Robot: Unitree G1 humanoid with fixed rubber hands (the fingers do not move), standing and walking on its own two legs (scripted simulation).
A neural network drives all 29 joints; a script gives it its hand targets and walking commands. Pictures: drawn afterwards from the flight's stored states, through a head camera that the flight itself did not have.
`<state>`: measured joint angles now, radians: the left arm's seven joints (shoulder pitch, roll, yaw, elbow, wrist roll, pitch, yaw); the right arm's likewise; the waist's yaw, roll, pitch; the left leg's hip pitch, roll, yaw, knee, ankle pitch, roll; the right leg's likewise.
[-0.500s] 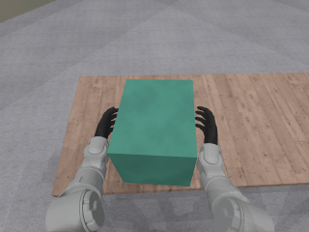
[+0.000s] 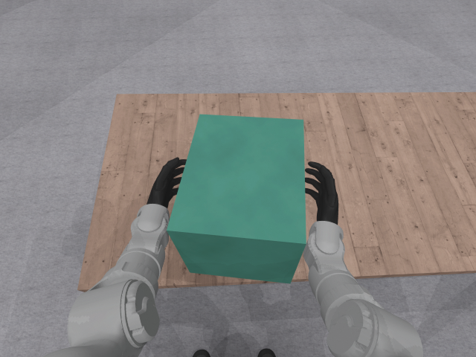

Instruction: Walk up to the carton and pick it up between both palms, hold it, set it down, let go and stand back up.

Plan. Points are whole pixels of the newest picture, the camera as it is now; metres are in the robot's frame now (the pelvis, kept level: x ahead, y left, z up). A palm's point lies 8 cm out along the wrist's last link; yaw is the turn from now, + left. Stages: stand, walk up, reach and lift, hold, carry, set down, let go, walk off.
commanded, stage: set down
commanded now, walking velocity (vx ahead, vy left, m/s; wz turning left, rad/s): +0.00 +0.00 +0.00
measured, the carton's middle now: (244, 198) +0.40 -0.03 -0.08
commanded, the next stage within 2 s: none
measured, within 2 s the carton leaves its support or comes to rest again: rests again in 0.98 s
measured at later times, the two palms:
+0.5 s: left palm (162, 199) +0.40 +0.13 -0.05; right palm (321, 218) +0.34 -0.16 -0.04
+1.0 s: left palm (164, 203) +0.39 +0.13 -0.06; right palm (320, 227) +0.33 -0.16 -0.06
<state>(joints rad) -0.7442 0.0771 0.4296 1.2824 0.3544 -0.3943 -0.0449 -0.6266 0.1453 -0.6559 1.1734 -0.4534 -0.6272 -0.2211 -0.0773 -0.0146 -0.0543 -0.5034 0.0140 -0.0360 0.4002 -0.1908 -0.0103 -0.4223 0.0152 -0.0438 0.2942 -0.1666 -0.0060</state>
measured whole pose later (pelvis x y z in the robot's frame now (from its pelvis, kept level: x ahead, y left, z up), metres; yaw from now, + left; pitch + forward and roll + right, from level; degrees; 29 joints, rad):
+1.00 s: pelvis -0.02 +0.01 -0.01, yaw -1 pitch +25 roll -3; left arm -0.87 0.09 0.48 1.41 0.36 -0.55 -0.03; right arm -0.69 0.14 -0.80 1.20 -0.51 -0.69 -0.20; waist -0.08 0.01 -0.10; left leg -0.77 0.01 -0.04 0.52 -0.19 -0.01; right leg -0.68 0.02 -0.04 0.39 -0.15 0.01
